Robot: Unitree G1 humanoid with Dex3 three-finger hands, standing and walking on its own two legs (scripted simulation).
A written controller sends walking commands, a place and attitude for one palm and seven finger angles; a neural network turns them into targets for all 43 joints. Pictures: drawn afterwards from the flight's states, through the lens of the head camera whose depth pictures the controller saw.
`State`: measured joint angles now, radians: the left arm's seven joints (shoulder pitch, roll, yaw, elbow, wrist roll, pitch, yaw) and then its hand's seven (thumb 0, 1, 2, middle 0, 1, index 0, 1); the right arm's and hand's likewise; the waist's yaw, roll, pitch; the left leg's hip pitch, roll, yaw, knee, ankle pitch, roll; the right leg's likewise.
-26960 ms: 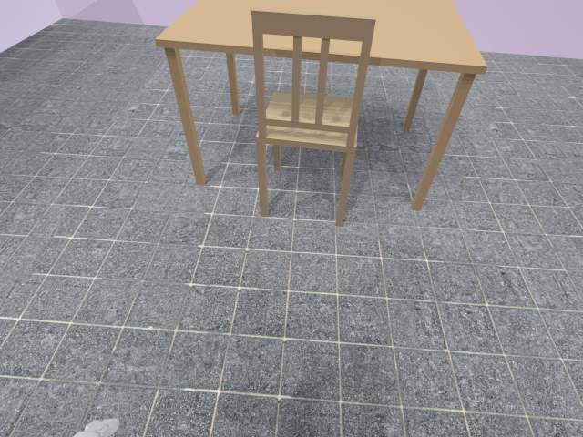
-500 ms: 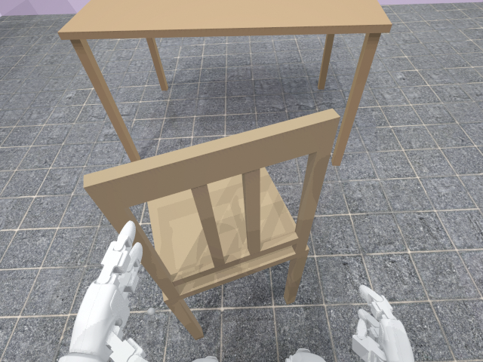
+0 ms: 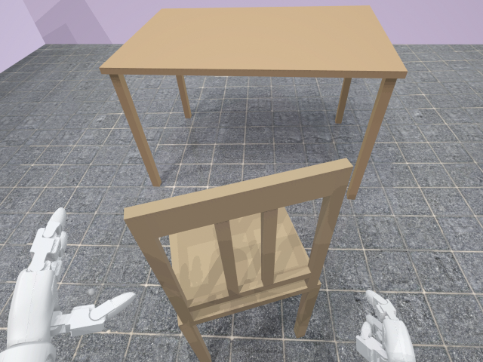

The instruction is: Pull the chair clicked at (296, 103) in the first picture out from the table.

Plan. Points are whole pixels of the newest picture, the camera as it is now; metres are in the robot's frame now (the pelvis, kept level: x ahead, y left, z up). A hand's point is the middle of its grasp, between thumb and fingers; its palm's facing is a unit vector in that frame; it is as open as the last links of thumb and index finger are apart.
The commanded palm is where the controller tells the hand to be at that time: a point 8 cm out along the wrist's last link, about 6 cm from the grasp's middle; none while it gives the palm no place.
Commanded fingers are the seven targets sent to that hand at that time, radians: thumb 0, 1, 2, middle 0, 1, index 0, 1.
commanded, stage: draw the hand back to the body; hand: left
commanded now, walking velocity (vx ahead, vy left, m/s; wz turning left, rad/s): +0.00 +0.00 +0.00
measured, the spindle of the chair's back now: (228, 260) +0.33 +0.08 -0.07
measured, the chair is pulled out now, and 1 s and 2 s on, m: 0.64 0.64 0.64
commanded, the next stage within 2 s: step back with the hand held close in 0.68 s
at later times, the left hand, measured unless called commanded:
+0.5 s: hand (43, 255) +0.20 +0.27 +0.16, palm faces +0.46 -0.79 -0.41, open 7.7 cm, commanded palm +0.15 +0.31 +0.19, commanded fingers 0.00 0.90 0.90 -0.20 -0.30 -0.20 -0.30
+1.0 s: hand (36, 244) +0.20 +0.27 +0.18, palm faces +0.43 -0.77 -0.48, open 7.4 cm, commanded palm +0.14 +0.31 +0.19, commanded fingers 0.00 0.90 0.90 -0.20 -0.30 -0.20 -0.30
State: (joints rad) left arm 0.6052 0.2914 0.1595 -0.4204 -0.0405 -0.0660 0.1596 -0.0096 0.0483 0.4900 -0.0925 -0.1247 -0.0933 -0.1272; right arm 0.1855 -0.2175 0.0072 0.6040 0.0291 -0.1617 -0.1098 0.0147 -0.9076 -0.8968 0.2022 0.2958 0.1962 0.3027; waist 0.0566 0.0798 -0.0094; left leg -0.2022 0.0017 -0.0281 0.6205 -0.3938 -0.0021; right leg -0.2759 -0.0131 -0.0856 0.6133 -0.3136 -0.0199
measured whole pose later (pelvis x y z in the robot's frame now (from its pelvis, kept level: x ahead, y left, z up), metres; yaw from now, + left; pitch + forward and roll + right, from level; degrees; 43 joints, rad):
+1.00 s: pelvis -0.01 +0.01 +0.02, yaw -3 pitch -1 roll -1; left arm 0.49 0.37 0.41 -0.39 -0.06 -0.15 0.14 0.01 0.89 0.90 -0.21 -0.30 -0.21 -0.30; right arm 0.14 -0.23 0.01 0.62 0.02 -0.10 -0.06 0.01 -0.91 -0.90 0.20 0.30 0.20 0.30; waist 0.03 0.09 0.05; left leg -0.14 0.01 0.03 0.44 -0.28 0.01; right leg -0.21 0.00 -0.03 0.41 -0.17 0.00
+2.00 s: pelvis -0.09 +0.01 +0.00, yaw +0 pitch +3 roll +0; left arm 0.59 0.44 0.42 -0.58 -0.03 -0.16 0.19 0.01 0.88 0.90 -0.22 -0.30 -0.21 -0.30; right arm 0.16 -0.21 -0.03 0.63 0.00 -0.07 -0.08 0.01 -0.91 -0.90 0.20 0.30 0.20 0.30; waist -0.01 0.00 0.04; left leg -0.42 0.00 -0.01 0.65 -0.26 0.01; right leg -0.52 0.00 -0.03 0.68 -0.29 0.00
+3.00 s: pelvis -0.25 -0.04 +0.00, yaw +1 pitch +0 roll +1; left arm 0.62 0.44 0.40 -0.54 -0.02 -0.16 0.17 0.01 0.88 0.90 -0.22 -0.30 -0.22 -0.30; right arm 0.29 -0.26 -0.05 0.67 0.01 -0.11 -0.09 0.01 -0.91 -0.90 0.20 0.30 0.20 0.30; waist -0.05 -0.04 -0.02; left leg -0.15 -0.01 0.07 0.51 -0.36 0.03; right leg -0.40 -0.04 -0.07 0.59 -0.24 -0.01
